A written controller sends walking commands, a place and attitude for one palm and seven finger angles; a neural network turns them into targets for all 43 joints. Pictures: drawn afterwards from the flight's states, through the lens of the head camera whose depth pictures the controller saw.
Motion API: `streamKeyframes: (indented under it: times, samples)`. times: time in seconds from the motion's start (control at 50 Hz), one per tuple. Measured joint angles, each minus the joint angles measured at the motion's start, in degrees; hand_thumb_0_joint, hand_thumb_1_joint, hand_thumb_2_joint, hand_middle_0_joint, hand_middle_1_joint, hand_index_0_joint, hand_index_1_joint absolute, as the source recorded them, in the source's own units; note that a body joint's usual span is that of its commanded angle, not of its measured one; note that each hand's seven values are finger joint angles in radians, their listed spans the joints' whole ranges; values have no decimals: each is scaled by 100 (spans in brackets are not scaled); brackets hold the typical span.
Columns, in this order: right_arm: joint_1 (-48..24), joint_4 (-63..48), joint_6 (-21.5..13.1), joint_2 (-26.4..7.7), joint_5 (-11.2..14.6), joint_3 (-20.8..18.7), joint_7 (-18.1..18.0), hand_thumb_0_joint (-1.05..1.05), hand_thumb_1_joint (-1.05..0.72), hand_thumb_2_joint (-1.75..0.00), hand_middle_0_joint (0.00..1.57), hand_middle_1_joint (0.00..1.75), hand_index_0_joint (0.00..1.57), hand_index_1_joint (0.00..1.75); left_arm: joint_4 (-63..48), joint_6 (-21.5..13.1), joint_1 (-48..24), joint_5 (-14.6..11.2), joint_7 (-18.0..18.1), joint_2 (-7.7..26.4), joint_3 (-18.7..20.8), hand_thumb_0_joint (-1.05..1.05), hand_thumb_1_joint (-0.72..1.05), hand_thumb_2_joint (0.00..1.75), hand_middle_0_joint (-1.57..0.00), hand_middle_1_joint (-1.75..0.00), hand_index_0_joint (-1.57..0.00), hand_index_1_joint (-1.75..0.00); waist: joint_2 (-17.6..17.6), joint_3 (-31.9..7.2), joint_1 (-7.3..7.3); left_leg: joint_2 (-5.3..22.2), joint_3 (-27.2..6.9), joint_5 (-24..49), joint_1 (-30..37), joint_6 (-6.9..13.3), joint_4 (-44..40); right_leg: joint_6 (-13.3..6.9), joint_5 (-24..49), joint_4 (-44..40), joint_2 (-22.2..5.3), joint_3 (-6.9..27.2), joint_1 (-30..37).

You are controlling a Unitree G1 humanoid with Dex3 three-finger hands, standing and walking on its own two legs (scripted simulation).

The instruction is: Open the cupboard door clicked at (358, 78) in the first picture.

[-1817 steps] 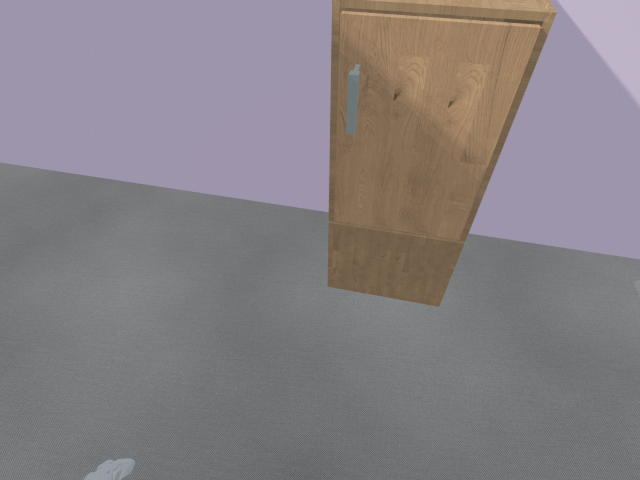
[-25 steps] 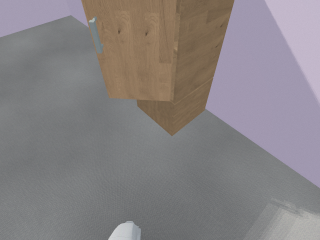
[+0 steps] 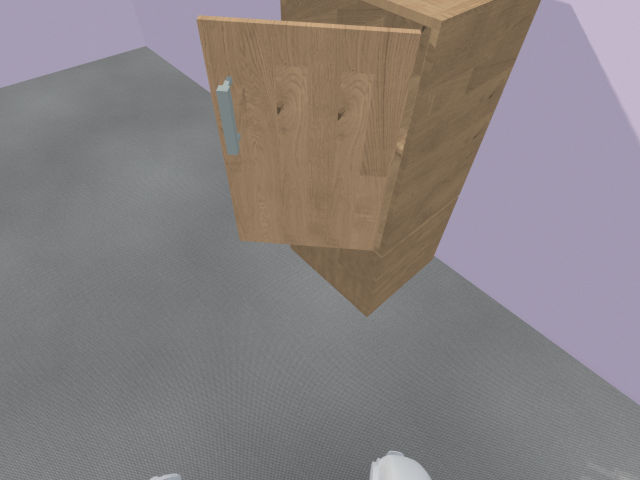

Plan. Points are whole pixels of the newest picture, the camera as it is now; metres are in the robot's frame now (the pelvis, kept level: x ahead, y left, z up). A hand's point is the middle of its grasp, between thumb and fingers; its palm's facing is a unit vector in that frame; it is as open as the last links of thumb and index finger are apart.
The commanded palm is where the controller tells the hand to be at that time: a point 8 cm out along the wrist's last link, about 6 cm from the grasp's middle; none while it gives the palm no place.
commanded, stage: take the last steps up to it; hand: left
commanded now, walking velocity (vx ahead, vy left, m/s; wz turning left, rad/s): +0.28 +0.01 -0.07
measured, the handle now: (231, 116) +0.74 +0.23 +0.04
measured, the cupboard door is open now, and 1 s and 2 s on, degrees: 43 43 43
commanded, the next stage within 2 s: come to a stop and stand still in 0.26 s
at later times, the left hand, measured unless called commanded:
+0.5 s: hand (219, 418) +0.24 +0.17 -0.18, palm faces +0.02 -0.98 -0.20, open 7.1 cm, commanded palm none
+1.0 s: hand (218, 439) +0.21 +0.17 -0.17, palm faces -0.01 -0.96 -0.27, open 7.4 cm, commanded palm none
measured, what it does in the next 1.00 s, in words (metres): walks ahead: right foot, then left foot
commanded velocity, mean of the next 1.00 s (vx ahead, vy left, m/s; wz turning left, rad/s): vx -0.02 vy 0.00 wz -0.01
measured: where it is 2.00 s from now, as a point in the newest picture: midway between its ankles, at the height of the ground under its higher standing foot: outside the picture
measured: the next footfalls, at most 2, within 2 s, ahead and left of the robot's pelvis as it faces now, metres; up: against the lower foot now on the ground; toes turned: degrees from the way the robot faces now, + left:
right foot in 0.24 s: +0.20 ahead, -0.12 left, +0.00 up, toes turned -8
left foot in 0.54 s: +0.29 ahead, +0.11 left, +0.00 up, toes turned +3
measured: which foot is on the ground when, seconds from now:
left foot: down 0.00-0.26, up 0.28-0.52, down 0.54-0.92, up 0.94-1.00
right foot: up 0.00-0.22, down 0.24-0.60, up 0.62-0.90, down 0.92-1.00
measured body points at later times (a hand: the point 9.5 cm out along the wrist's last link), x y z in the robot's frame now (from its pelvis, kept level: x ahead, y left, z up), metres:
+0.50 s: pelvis +0.17 -0.01 -0.01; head +0.21 +0.00 +0.44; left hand +0.24 +0.22 -0.16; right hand +0.17 -0.24 -0.16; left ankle +0.22 +0.11 -0.72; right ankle +0.16 -0.12 -0.74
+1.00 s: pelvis +0.16 -0.03 -0.01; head +0.18 -0.05 +0.43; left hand +0.21 +0.22 -0.15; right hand +0.23 -0.28 -0.17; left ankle +0.23 +0.10 -0.73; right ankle +0.12 -0.14 -0.74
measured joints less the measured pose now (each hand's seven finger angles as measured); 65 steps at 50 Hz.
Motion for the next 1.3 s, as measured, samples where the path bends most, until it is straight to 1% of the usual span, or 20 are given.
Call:
streamKeyframes:
  times: [0.12,0.22,0.26,0.32,0.36,0.4,0.44,0.54,0.6,0.64,0.72,0.8,0.86,0.94,0.98,1.02,1.08,1.16,1.2,1.3]
  samples:
    - [547,300,7,124,-40,88,-24,0,-92,-90,20,30,20,30,-74,11,-361,-15,-5,-73,-78,0,91,90,-19,-30,-20,-30,79,42,-241,30,18,-365,491,-80,-117,-130,4,-1087,91,-30,337]
    - [897,517,48,222,-48,157,-49,0,-92,-90,20,30,20,30,-108,-52,-529,-22,-8,-149,-161,0,91,90,-19,-30,-20,-30,203,171,-415,251,66,-990,685,-261,365,-347,-147,-2065,376,-259,979]
    - [1008,627,102,293,12,168,-39,0,-91,-90,20,30,20,30,-134,-196,-512,-25,-2,-167,-165,0,90,90,-19,-30,-20,-30,182,206,-382,380,60,-1347,428,-363,1296,-407,-107,-2399,468,-302,1351]
    - [810,658,268,298,85,123,-12,1,-91,-90,21,30,20,30,-105,-327,-363,-83,68,-256,-168,0,90,90,-19,-30,-20,-30,245,340,-339,487,-422,-1733,-664,-502,3889,-406,-498,-2304,552,-382,1577]
    - [566,568,343,262,70,78,-1,1,-91,-90,21,30,20,30,-27,-315,-166,-102,124,-303,-164,0,90,90,-20,-30,-20,-30,263,359,-297,589,-605,-1525,-1292,-562,4565,-336,-428,-2599,598,-397,1816]
    - [295,407,358,245,51,44,4,1,-91,-90,20,30,20,30,9,-359,-1,-177,245,-263,-2,-2,93,90,-20,-30,-21,-30,248,348,-261,736,-718,-1284,-1736,-634,4372,-335,-335,-2936,635,-416,2026]
    - [24,247,338,234,52,40,-4,1,-91,-90,20,30,19,30,101,-330,101,-128,271,-121,11,-4,95,90,-20,-30,-21,-30,191,323,-208,833,-755,-1027,-1935,-723,3660,-318,-294,-3150,624,-409,2173]
    - [-498,27,322,4,42,0,-71,1,-94,-90,20,30,19,30,368,-128,364,-104,267,-43,-74,-3,94,90,-20,-30,-20,-30,239,267,-27,811,-781,431,-1579,-798,1631,-124,-663,-2825,584,-330,2324]
    - [-703,-28,373,-44,35,-30,-83,1,-94,-90,20,30,19,30,425,74,479,-121,301,7,-96,-2,93,90,-20,-30,-20,-30,77,174,88,663,-633,13,-1456,-500,1719,-20,-1094,-2402,411,-203,2269]
    - [-888,-128,410,-34,12,-14,-102,1,-94,-90,20,30,19,30,393,188,487,-124,308,46,-88,-1,92,90,-19,-30,-20,-30,-17,192,159,607,-535,-111,-1436,-413,1698,-16,-1596,-1907,386,-72,2071]
    - [-1272,-374,434,-56,-27,2,-155,1,-93,-90,20,30,20,30,314,315,349,-125,274,56,-75,-1,91,90,-19,-30,-20,-30,91,391,155,639,-536,82,-1484,-378,1507,-8,-2224,-569,556,125,1546]
    - [-1466,-507,474,-87,-27,-20,-160,0,-92,-90,21,30,20,30,163,358,283,-107,241,85,-31,0,91,90,-19,-30,-20,-30,219,459,146,736,-527,263,-1559,-432,1357,52,-2175,-119,639,219,1303]
    - [-1461,-528,511,-142,-37,-56,-137,0,-91,-90,21,30,20,30,59,369,261,-91,214,95,-15,0,91,90,-19,-30,-20,-30,316,431,127,813,-534,351,-1623,-519,1336,40,-2005,-621,584,174,1462]
    - [-1271,-463,633,-197,17,-113,-60,0,-91,-90,21,30,20,30,-37,209,410,-29,201,133,-29,0,91,90,-19,-30,-20,-30,275,253,105,780,-552,109,-1852,-680,1699,-88,-1052,-2317,430,194,2055]
    - [-1125,-367,731,-271,34,-145,11,0,-91,-90,21,30,20,30,63,191,455,-7,213,37,-104,0,91,90,-19,-30,-20,-30,389,217,43,712,-798,-681,-1876,-689,2045,-142,-1013,-2281,485,92,2119]
    - [-939,-240,757,-313,15,-150,63,0,-91,-90,20,30,20,30,137,149,554,-9,204,-62,-173,0,91,90,-19,-30,-20,-30,418,104,23,622,-893,-884,-1808,-689,2291,-171,-978,-2490,498,44,2240]
    - [-728,-61,724,-301,14,-120,88,1,-91,-90,20,30,20,30,236,45,653,-34,190,-172,-230,0,90,90,-19,-30,-20,-30,323,26,31,524,-880,-890,-1543,-723,2412,-198,-811,-2831,503,76,2373]
    - [-522,93,608,-258,48,-61,51,1,-91,-90,20,30,19,30,370,-34,657,-40,218,-187,-221,1,92,90,-20,-30,-21,-30,189,73,43,425,-794,-707,-903,-779,1556,-192,-724,-2957,496,100,2398]
    - [-440,156,538,-261,65,-36,14,1,-91,-90,20,30,19,30,416,-43,625,-82,218,-171,-206,1,93,90,-20,-30,-21,-30,224,110,29,445,-806,-166,-604,-680,1032,-163,-786,-2851,536,27,2361]
    - [-477,285,515,-114,60,33,-76,1,-91,-90,20,30,19,30,511,54,460,-114,270,-63,-176,0,92,90,-20,-30,-21,-30,58,243,106,385,-746,-335,-518,-518,1035,-94,-749,-2844,475,76,2424]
